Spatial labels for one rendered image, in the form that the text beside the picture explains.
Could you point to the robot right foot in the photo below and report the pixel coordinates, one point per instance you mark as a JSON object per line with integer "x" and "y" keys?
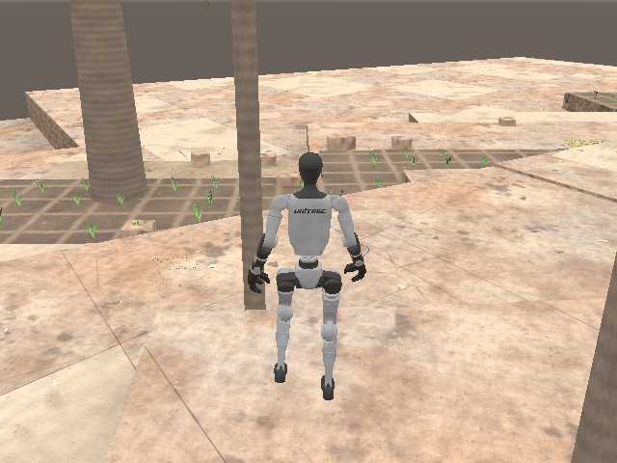
{"x": 328, "y": 392}

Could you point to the robot left forearm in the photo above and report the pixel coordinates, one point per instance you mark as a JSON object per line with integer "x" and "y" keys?
{"x": 261, "y": 257}

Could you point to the robot right thigh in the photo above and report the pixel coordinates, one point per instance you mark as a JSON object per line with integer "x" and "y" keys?
{"x": 331, "y": 287}

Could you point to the robot right hand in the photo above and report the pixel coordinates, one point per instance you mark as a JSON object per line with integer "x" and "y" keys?
{"x": 352, "y": 267}

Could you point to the robot left hand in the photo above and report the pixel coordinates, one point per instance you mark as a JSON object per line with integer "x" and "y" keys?
{"x": 252, "y": 279}

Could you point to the robot right forearm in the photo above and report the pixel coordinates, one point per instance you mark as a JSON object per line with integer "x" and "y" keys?
{"x": 356, "y": 253}

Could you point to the left robot upper arm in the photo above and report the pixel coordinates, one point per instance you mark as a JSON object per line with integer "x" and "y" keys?
{"x": 274, "y": 218}

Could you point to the right robot upper arm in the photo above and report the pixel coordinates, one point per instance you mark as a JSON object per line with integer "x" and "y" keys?
{"x": 345, "y": 220}

